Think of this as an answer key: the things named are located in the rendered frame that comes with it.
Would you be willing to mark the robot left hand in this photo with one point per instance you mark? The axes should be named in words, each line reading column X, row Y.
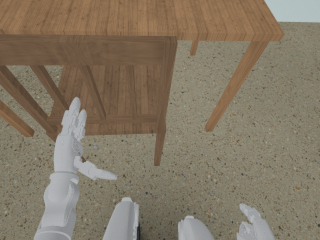
column 68, row 144

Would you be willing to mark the left robot thigh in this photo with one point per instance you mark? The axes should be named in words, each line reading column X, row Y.
column 124, row 219

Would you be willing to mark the left robot forearm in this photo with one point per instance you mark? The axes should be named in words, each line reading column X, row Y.
column 60, row 198

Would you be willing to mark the robot right hand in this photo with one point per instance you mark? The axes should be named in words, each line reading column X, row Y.
column 259, row 230

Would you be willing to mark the table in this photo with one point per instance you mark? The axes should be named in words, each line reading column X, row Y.
column 188, row 20

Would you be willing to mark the robot thigh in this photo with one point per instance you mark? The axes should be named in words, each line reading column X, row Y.
column 193, row 229
column 124, row 219

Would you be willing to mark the chair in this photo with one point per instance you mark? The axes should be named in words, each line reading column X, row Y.
column 123, row 81

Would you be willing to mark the right robot thigh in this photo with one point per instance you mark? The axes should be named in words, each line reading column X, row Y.
column 193, row 229

